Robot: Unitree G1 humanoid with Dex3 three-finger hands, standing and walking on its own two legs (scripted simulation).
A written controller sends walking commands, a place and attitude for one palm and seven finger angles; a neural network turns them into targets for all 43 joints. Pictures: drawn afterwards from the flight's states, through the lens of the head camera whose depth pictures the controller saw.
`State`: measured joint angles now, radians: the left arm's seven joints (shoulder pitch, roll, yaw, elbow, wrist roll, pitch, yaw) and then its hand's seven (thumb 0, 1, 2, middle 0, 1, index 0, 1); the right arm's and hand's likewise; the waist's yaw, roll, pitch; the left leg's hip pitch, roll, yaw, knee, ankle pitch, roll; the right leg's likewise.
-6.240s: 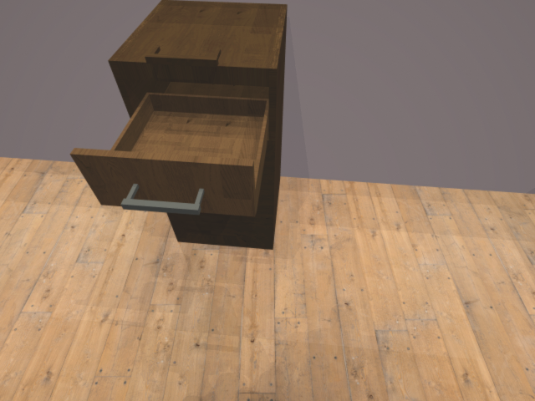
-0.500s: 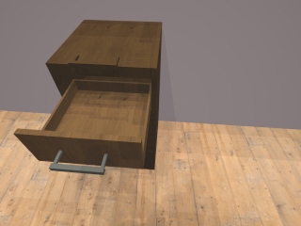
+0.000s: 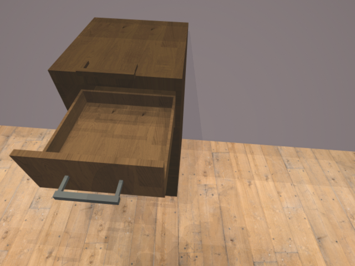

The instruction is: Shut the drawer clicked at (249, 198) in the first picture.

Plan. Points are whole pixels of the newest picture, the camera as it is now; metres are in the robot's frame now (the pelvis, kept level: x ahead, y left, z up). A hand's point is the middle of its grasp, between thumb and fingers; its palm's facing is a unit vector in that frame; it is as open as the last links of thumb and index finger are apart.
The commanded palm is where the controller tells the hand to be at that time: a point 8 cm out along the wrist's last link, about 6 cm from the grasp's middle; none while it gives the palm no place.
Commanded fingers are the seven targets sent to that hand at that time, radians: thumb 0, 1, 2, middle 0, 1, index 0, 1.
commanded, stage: come to a stop and stand still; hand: left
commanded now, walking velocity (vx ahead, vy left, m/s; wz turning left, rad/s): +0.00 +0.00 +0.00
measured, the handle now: (89, 190) +0.31 +0.25 -0.06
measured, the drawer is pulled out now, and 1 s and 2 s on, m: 0.30 0.30 0.30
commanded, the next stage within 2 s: look again from close up in 0.14 s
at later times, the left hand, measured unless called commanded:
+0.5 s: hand out of the picture -0.03 +0.16 -0.18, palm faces +0.03 -0.99 -0.17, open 7.4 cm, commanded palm none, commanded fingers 0.00 0.90 0.90 -0.20 -0.30 -0.20 -0.30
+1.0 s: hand (102, 252) +0.16 +0.17 -0.04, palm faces +0.22 -0.97 -0.14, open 6.9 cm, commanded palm +0.09 +0.20 -0.06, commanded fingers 0.00 0.90 0.90 -0.42 -0.54 -0.42 -0.54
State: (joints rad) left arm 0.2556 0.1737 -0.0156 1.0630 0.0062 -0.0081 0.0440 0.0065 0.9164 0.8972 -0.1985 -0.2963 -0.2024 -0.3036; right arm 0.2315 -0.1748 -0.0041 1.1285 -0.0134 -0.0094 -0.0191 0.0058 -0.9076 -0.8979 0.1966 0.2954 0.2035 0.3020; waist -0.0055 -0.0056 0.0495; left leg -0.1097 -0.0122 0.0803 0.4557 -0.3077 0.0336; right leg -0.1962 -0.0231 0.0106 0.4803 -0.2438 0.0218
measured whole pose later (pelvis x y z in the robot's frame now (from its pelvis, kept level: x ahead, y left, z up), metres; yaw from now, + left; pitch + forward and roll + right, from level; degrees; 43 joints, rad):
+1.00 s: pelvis -0.01 -0.01 -0.01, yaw +4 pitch +3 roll +1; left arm 0.48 0.18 0.00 0.13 -0.14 -0.09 0.07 0.05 0.97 0.90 -0.25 -0.36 -0.26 -0.37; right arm 0.35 -0.25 -0.02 0.82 0.02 -0.32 -0.06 0.02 -0.92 -0.90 0.20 0.30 0.21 0.30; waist -0.04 0.04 -0.07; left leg -0.32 -0.03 0.02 0.64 -0.36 0.03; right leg -0.38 -0.05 -0.05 0.66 -0.32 0.01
